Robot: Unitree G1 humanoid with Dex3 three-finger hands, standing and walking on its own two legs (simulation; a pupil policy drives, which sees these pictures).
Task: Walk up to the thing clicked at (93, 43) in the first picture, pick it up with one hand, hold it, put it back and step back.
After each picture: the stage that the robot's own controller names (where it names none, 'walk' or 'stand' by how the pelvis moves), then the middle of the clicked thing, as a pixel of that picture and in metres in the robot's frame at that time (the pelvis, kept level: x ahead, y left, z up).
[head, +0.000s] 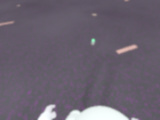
stand; (93, 41) +1.68 +0.02 -0.72
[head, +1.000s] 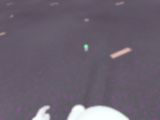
walk; (86, 47) +1.53 +0.24 -0.71
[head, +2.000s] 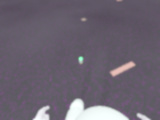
walk; (80, 60) +1.00 +0.27 -0.71
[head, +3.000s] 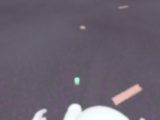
walk; (77, 81) +0.59 +0.21 -0.70
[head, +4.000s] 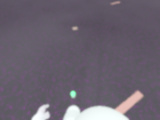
walk; (73, 94) +0.36 +0.20 -0.70
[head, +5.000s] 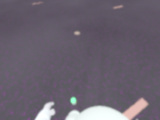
stand; (73, 101) +0.30 +0.22 -0.71
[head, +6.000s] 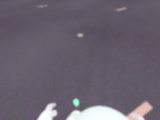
stand; (76, 102) +0.30 +0.20 -0.72
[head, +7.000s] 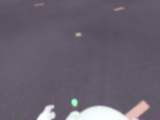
stand; (74, 102) +0.29 +0.20 -0.73
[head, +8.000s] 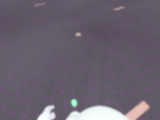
stand; (74, 103) +0.29 +0.21 -0.73
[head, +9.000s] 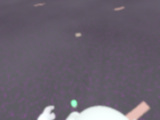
stand; (74, 103) +0.28 +0.21 -0.73
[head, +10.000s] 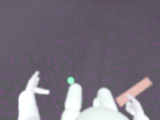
go down; (71, 81) +0.33 +0.21 -0.54
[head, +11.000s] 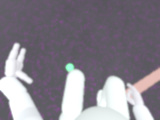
go down; (70, 68) +0.37 +0.23 -0.32
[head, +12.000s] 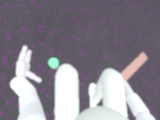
close in; (54, 63) +0.35 +0.26 -0.24
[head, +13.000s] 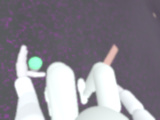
close; (35, 64) +0.35 +0.27 -0.21
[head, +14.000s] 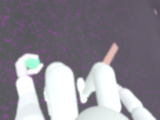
close; (33, 64) +0.34 +0.28 -0.21
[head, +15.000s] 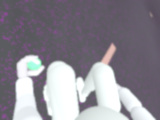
lift; (33, 65) +0.33 +0.27 -0.22
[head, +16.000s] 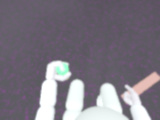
lift; (63, 72) +0.31 +0.20 -0.01
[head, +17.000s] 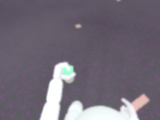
hold; (68, 74) +0.31 +0.18 +0.01
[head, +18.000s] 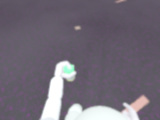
hold; (69, 73) +0.33 +0.17 +0.01
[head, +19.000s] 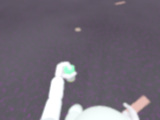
hold; (70, 73) +0.33 +0.17 +0.01
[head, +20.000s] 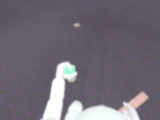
hold; (70, 73) +0.33 +0.16 -0.01
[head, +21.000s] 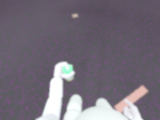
crouch; (68, 73) +0.34 +0.18 -0.04
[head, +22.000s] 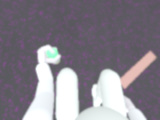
lower; (53, 56) +0.41 +0.25 -0.11
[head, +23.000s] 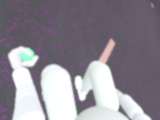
lower; (28, 58) +0.39 +0.28 -0.22
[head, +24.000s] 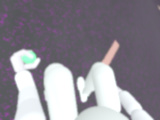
lower; (30, 60) +0.36 +0.29 -0.21
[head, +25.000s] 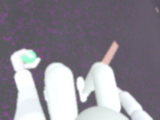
lower; (30, 60) +0.36 +0.29 -0.22
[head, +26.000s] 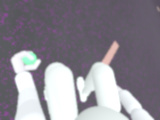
lower; (30, 61) +0.35 +0.29 -0.22
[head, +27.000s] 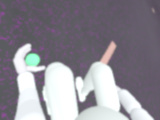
open; (31, 62) +0.35 +0.28 -0.22
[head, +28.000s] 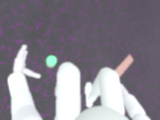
stand; (51, 62) +0.35 +0.26 -0.24
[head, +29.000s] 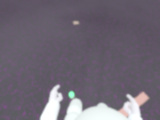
stand; (71, 95) +0.31 +0.20 -0.62
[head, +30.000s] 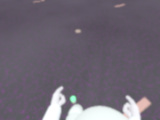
stand; (73, 99) +0.32 +0.21 -0.66
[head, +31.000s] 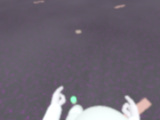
stand; (73, 100) +0.32 +0.20 -0.67
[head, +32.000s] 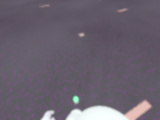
stand; (76, 100) +0.34 +0.20 -0.72
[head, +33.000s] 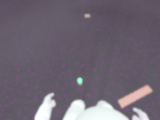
walk; (79, 81) +0.45 +0.17 -0.70
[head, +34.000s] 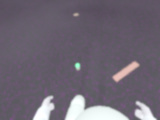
walk; (77, 66) +0.73 +0.25 -0.69
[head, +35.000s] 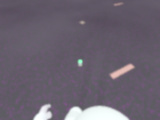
stand; (80, 63) +0.98 +0.23 -0.71
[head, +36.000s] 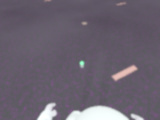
stand; (82, 64) +0.96 +0.20 -0.73
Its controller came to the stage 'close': yes
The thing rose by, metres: 0.71
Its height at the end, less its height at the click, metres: +0.00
